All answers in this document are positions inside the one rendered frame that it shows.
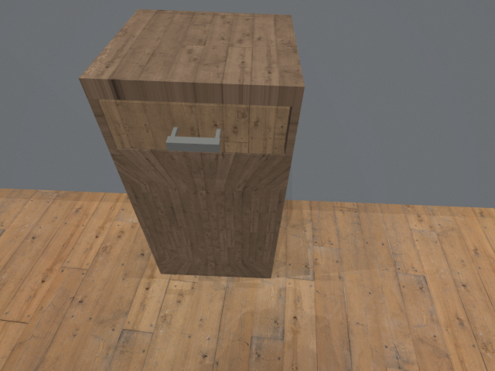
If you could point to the drawer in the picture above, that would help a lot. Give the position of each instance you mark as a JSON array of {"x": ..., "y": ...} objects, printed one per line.
[{"x": 244, "y": 128}]

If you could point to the cabinet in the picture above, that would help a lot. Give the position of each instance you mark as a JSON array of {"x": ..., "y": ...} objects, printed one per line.
[{"x": 203, "y": 213}]

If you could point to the handle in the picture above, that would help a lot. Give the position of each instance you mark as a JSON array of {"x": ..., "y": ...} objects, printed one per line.
[{"x": 174, "y": 143}]

